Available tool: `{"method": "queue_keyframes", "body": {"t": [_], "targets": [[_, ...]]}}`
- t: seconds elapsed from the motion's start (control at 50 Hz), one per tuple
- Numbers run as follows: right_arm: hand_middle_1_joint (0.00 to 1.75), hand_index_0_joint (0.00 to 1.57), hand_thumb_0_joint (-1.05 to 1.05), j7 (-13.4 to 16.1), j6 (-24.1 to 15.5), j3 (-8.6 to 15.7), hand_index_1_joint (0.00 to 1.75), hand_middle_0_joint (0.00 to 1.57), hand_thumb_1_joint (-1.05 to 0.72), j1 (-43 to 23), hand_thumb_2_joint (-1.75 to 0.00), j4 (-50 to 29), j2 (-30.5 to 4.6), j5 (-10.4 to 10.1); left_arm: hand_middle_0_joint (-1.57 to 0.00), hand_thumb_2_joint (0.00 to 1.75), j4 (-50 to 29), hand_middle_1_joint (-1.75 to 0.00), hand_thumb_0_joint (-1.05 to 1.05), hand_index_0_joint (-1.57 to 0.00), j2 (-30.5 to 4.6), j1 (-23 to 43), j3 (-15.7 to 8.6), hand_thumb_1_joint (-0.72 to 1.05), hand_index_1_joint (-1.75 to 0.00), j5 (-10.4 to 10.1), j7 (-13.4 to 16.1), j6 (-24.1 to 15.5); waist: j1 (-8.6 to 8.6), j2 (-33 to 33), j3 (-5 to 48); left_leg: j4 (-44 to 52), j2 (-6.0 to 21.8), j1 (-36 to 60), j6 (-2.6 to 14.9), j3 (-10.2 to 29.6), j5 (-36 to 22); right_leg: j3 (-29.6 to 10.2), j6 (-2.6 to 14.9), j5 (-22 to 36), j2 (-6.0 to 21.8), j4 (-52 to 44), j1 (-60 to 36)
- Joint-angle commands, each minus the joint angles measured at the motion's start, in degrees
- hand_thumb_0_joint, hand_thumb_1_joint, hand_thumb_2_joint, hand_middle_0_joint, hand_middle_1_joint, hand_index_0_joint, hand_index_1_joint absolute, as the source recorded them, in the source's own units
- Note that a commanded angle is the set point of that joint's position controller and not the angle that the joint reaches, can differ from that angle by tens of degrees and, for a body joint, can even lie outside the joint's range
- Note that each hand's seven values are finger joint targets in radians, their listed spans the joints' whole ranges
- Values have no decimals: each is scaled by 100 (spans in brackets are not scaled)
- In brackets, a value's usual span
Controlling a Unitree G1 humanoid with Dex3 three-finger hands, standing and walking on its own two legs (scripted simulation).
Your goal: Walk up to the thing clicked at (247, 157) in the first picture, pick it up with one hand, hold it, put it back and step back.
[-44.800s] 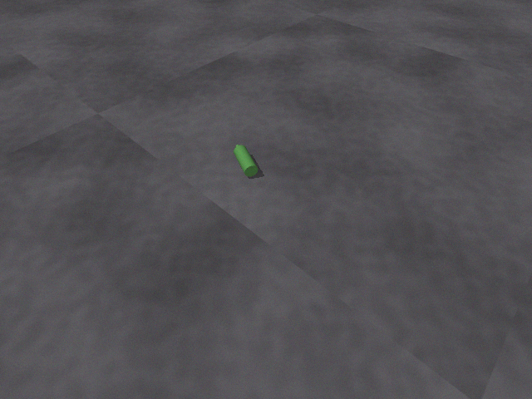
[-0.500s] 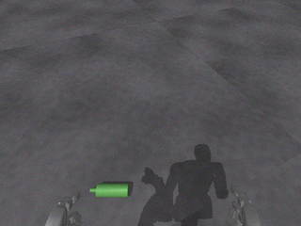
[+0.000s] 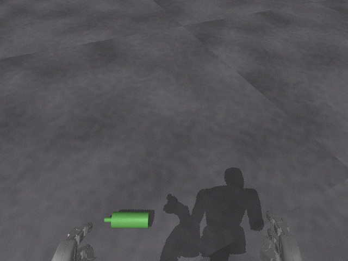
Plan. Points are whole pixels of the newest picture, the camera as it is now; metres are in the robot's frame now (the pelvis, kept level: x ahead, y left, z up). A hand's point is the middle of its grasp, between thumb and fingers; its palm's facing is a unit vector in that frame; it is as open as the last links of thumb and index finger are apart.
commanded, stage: home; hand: left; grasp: from above
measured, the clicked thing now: (126, 219) +0.46 +0.25 -0.67
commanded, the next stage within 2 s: stand in 0.80 s
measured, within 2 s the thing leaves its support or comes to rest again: neither
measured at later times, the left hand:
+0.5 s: hand out of the picture +0.16 +0.18 -0.05, palm faces +0.04 -0.98 -0.21, open 7.4 cm
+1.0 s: hand out of the picture +0.17 +0.19 -0.08, palm faces +0.01 -0.95 -0.31, open 7.4 cm
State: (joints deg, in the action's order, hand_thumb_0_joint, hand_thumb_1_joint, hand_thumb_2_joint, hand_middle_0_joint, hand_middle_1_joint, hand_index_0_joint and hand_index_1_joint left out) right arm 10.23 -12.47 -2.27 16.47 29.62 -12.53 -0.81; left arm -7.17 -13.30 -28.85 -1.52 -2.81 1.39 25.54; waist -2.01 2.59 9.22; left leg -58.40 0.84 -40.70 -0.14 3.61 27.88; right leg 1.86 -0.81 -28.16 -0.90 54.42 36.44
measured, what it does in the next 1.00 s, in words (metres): stands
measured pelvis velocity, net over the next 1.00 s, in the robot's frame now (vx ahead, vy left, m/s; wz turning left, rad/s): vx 0.00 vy -0.01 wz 0.00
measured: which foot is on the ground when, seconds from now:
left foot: down 0.00-1.00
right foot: down 0.00-1.00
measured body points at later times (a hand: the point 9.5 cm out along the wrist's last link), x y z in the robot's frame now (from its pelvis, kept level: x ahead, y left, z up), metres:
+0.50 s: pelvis +0.00 +0.00 +0.00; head +0.02 +0.00 +0.45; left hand +0.16 +0.23 -0.03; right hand +0.16 -0.25 -0.06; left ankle +0.01 +0.12 -0.68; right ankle -0.01 -0.13 -0.68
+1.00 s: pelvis +0.00 -0.01 +0.01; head +0.03 +0.00 +0.46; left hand +0.16 +0.24 -0.05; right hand +0.15 -0.26 -0.09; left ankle +0.01 +0.12 -0.68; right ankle -0.01 -0.13 -0.68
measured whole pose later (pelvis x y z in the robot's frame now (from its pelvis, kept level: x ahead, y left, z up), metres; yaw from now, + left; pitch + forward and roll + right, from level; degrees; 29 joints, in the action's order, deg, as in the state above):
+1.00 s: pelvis +0.00 -0.01 +0.01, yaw +0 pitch +5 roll +0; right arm 4.8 -5.6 -1.0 11.1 40.2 -14.7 4.7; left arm 16.6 -15.1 -16.6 -0.2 2.3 2.1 10.3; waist 0.8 -0.2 2.0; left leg -52.4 -0.5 -32.1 -0.2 2.0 25.4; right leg 0.4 -0.2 -27.5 0.6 52.0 29.7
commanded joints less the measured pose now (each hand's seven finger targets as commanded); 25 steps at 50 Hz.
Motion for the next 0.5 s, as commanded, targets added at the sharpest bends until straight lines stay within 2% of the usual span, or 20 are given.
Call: {"method": "queue_keyframes", "body": {"t": [0.0,0.06,0.1,0.14,0.16,0.18,0.24,0.26,0.32,0.34,0.36,0.38,0.44,0.48], "targets": [[30,20,0,54,-349,324,30,20,-90,-395,-90,-914,-721,26,-20,90,-1139,-30,0,-20,-564,131,-345,90,-30,18,29,-265,6,44,394,1022,-69,665,96,-28,-1111,174,112,1034,-102,-881,-128],[30,20,0,56,-339,322,30,20,-90,-384,-90,-922,-694,21,-20,90,-1161,-30,0,-20,-582,88,-367,90,-30,20,32,-261,11,10,460,954,-93,647,105,-74,-1168,147,100,1106,-90,-905,-160],[30,20,0,55,-337,345,30,20,-90,-365,-90,-912,-764,19,-20,90,-1071,-30,0,-20,-673,21,-420,90,-30,21,23,-243,-46,9,470,983,-73,740,113,-41,-1154,142,101,1084,-96,-889,-146],[30,20,0,49,-333,317,30,20,-90,-391,-90,-937,-713,19,-20,90,-1188,-30,0,-20,-527,139,-252,90,-30,28,26,-263,-39,69,427,1005,-68,724,94,-46,-1171,153,116,1097,-96,-855,-87],[30,20,0,60,-318,341,30,20,-90,-353,-90,-905,-739,20,-20,90,-1148,-30,0,-20,-656,82,-386,90,-30,29,32,-258,-23,114,494,1004,-63,756,93,-27,-1167,155,117,1073,-100,-845,-112],[30,20,0,52,-329,326,30,20,-90,-388,-90,-936,-728,17,-20,90,-1196,-30,0,-20,-542,124,-277,90,-30,20,29,-268,-24,114,403,1040,-61,699,86,-13,-1091,175,119,1015,-107,-842,-87],[30,20,0,52,-339,322,30,20,-90,-387,-90,-933,-708,18,-20,90,-1176,-30,0,-20,-547,121,-353,90,-30,-15,30,-273,-15,31,435,1010,-60,668,94,-17,-1061,179,110,996,-102,-868,-115],[30,20,0,56,-324,362,30,20,-90,-350,-90,-915,-765,19,-20,90,-1145,-30,0,-20,-655,93,-424,90,-30,-16,35,-281,-38,-20,516,974,-68,678,111,-24,-1111,154,104,1046,-97,-877,-148],[30,20,0,56,-327,340,30,20,-90,-368,-90,-940,-747,12,-20,90,-1128,-30,0,-20,-592,68,-338,90,-30,2,34,-263,-46,57,351,1026,-52,688,90,-43,-1031,159,115,960,-113,-856,-26],[30,20,0,64,-322,364,30,20,-90,-339,-90,-924,-771,12,-20,90,-1125,-30,0,-20,-615,51,-367,90,-30,-11,27,-274,-35,12,504,993,-53,732,93,-31,-1096,153,114,1009,-109,-842,-87],[30,20,0,60,-329,372,30,20,-90,-327,-90,-915,-784,15,-20,90,-1151,-30,0,-20,-543,62,-277,90,-30,-2,19,-277,-66,59,496,999,-47,776,86,-40,-1156,151,121,1071,-107,-820,-67],[30,20,0,56,-330,375,30,20,-90,-330,-90,-886,-797,12,-20,90,-1164,-30,0,-20,-615,60,-366,90,-30,-30,19,-271,-41,65,559,1014,-35,781,81,27,-1237,170,132,1120,-115,-777,-123],[30,20,0,43,-316,331,30,20,-90,-347,-90,-943,-726,6,-20,90,-1196,-30,0,-20,-533,94,-286,90,-30,-27,19,-282,-31,43,491,934,-52,756,90,-44,-1385,159,111,1282,-103,-823,-124],[30,20,0,57,-315,371,30,20,-90,-316,-90,-899,-766,15,-20,90,-1046,-30,0,-20,-658,34,-461,90,-30,-21,44,-279,-47,-171,502,875,-76,667,126,-79,-1273,119,81,1232,-86,-887,-161]]}}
